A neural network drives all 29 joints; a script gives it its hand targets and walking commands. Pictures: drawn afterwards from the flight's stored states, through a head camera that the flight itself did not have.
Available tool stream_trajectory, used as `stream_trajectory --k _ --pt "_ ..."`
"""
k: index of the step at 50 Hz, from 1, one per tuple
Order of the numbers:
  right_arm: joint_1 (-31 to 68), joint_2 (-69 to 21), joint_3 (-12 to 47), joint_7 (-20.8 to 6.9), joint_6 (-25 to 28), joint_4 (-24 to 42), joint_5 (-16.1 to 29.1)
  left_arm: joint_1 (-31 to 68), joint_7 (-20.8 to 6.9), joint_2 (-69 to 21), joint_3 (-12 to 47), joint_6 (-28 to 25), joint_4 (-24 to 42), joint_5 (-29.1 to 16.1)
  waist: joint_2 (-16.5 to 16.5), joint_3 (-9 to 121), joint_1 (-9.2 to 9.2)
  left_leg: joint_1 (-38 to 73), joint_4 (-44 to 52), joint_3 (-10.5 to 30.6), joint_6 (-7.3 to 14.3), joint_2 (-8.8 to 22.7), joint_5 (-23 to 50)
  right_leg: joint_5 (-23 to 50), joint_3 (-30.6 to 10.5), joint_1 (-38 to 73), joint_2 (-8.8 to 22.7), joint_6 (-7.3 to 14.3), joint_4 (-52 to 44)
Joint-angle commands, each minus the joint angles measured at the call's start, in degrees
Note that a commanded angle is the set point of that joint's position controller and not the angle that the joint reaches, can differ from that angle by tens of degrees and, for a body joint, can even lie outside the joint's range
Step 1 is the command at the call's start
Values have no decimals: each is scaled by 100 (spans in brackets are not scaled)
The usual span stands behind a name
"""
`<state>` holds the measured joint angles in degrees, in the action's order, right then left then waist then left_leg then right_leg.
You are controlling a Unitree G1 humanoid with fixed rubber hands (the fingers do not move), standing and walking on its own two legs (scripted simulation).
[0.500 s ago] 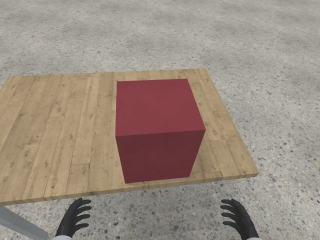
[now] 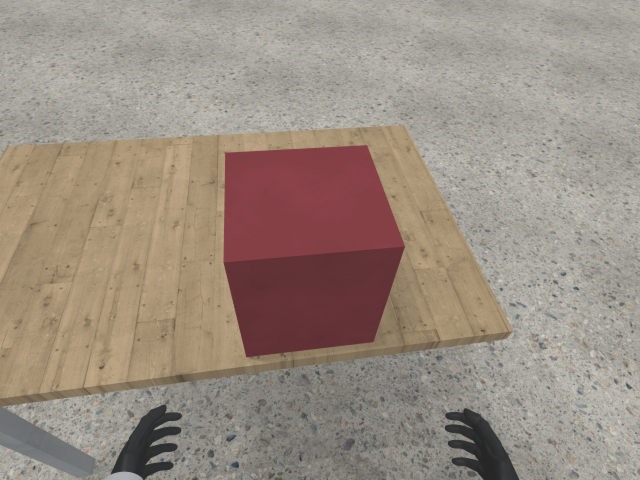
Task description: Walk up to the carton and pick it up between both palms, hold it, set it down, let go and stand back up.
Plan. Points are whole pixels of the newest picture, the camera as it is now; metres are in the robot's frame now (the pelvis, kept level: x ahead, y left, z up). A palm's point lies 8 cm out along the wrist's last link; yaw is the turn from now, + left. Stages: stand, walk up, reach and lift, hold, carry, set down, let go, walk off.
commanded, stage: let go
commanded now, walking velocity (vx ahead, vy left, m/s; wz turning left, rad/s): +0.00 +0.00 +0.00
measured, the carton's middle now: (304, 254) +0.44 +0.02 +0.00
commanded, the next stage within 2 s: stand in 0.28 s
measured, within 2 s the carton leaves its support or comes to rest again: neither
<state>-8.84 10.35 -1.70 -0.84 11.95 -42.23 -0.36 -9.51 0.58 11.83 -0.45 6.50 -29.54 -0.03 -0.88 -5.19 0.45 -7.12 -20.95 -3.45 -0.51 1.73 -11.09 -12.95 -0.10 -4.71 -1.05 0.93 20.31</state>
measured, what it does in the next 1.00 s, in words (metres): stands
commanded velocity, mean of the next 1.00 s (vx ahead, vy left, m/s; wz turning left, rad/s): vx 0.00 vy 0.00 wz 0.00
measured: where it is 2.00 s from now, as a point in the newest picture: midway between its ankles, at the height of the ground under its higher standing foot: outside the picture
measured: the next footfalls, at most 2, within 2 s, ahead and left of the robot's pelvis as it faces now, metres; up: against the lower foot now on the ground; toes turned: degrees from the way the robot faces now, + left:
none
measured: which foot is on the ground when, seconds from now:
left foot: down 0.00-1.00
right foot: down 0.00-1.00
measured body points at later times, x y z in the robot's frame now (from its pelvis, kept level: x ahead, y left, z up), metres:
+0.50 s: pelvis +0.00 +0.00 -0.01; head +0.01 +0.02 +0.44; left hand +0.12 +0.27 -0.12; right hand +0.12 -0.24 -0.13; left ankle +0.00 +0.12 -0.75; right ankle -0.02 -0.11 -0.75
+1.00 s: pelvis -0.01 +0.00 -0.01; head -0.03 +0.02 +0.44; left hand -0.05 +0.26 -0.16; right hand +0.09 -0.22 -0.14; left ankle +0.00 +0.12 -0.75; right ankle -0.02 -0.11 -0.75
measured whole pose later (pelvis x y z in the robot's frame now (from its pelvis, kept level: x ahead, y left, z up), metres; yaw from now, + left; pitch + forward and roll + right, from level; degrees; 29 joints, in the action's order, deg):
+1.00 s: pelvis -0.01 +0.00 -0.01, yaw +11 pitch +0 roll -1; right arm -20.6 9.9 -2.2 0.3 -0.1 -47.4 -1.9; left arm -20.0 1.2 12.8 -2.5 0.7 -53.1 1.5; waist -0.5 2.6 1.5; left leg -18.3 -29.8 7.0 0.2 -2.3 -11.8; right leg -16.5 10.4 -10.1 2.1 0.3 26.4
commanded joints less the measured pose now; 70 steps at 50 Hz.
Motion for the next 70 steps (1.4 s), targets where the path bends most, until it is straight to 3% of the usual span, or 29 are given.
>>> stream_trajectory --k 1,3,6,7,8,10,14,15,16,18,20,22,23,25,26,28,29,30,32,34,38,41,49,55,70 --pt "329 629 -111 20 181 637 -31 401 -12 500 -133 -147 569 -68 -71 857 -8 1173 -91 -90 -89 -187 1264 999 182 -785 -13 -87 -420" --pt "342 668 -95 30 182 710 13 405 -21 567 -181 -153 622 -33 -32 743 44 1084 -55 -79 -82 -174 1226 1008 160 -783 26 -88 -401" --pt "340 635 -65 71 165 771 -51 434 -62 550 -190 -138 512 -52 -177 749 -21 992 -21 -101 -35 -187 929 926 132 -677 28 -107 -410" --pt "357 685 -82 70 144 759 -22 522 -54 588 -221 -138 529 -59 -117 686 74 912 -25 -105 -25 -199 963 904 116 -721 46 -103 -387" --pt "361 613 -161 59 131 724 -15 521 -28 572 -224 -139 605 -26 2 795 -10 1002 -28 -105 -66 -176 976 857 147 -707 30 -88 -381" --pt "445 649 -134 50 107 743 -37 482 -40 550 -191 -100 521 5 -44 667 72 1019 -13 -127 -71 -161 971 737 155 -766 -7 -68 -409" --pt "305 653 -160 20 123 792 55 500 11 508 -128 -114 728 -6 84 825 -16 1133 -49 -125 -125 -171 1064 830 162 -812 15 -64 -373" --pt "-756 799 -218 61 -592 212 -81 144 -36 1135 -448 -438 194 565 493 749 3 -660 -299 620 -5 647 2701 690 -41 91 450 -194 218" --pt "-976 944 -263 43 -907 206 -149 -151 -58 1063 -477 -533 83 481 474 865 -48 -1151 -349 681 31 567 1990 242 -38 536 490 -224 233" --pt "-584 969 -221 19 -1091 416 -143 -293 -71 797 -395 -623 -29 371 196 831 157 -1035 -494 598 68 476 1916 739 -21 314 583 -209 322" --pt "-313 944 -261 -44 -1080 581 -86 -241 -78 751 -330 -644 -195 272 147 1045 157 -750 -723 566 34 384 1789 1143 -2 -109 613 -146 401" --pt "-668 883 -260 -63 -1092 421 -91 -121 -55 677 -313 -596 -295 264 121 973 38 -1337 -738 605 -66 195 1230 637 52 111 706 -9 331" --pt "-842 830 -271 -72 -1109 367 -81 -67 -21 885 -379 -575 -283 257 216 1042 2 -1319 -735 647 -30 144 1182 415 31 125 766 45 311" --pt "-516 795 -266 -67 -1082 451 -145 -153 -33 744 -347 -629 -384 196 107 1134 175 -1081 -889 750 58 216 1429 490 31 -233 686 47 370" --pt "-651 854 -303 -75 -1082 403 -169 -268 -23 669 -305 -639 -521 193 -67 1071 115 -1094 -980 766 43 182 1338 503 109 -265 696 37 345" --pt "-847 940 -317 -6 -1106 333 -158 -80 24 789 -330 -660 -583 204 423 845 -26 -1272 -926 825 26 163 1925 700 217 -265 713 132 483" --pt "-999 990 -331 0 -1099 313 -159 -320 18 749 -325 -667 -665 185 248 1161 98 -1206 -897 866 50 151 1770 580 384 -12 634 71 485" --pt "-1006 890 -329 11 -1093 264 -154 -275 24 820 -343 -658 -719 187 255 778 6 -1453 -858 993 84 175 1739 519 322 -119 642 74 463" --pt "-1149 803 -280 50 -1075 141 -133 -678 61 929 -395 -632 -985 151 326 965 92 -996 -821 1086 158 193 1651 -4 376 -467 645 70 450" --pt "-1140 887 -305 83 -1141 118 -159 -662 72 830 -359 -616 -1169 160 282 506 54 -1243 -787 1208 141 193 1544 -403 365 -556 632 79 317" --pt "-1174 820 -268 107 -1154 103 -191 -784 84 742 -324 -575 -1391 203 270 486 57 -1402 -420 1378 205 57 23 -1098 231 -723 714 140 56" --pt "-1257 748 -242 119 -1141 33 -189 -797 97 797 -344 -603 -1557 194 355 247 34 -1675 -214 1506 216 26 -255 -1053 217 -683 783 172 -14" --pt "-1385 667 -227 161 -1109 -216 -137 -1174 89 696 -338 -702 -2140 152 364 259 72 -1731 26 1693 252 15 -410 -779 267 -437 762 159 -52" --pt "-1491 525 -190 191 -1098 -468 -122 -1276 122 628 -336 -713 -2517 139 149 247 44 -1538 -216 1510 235 -72 138 -713 285 -470 868 191 -210" --pt "-1642 305 -61 321 -1141 -1164 -83 -1540 174 318 -310 -628 -3227 118 264 119 71 -1476 -299 1557 249 -47 792 -179 503 -152 789 162 -71"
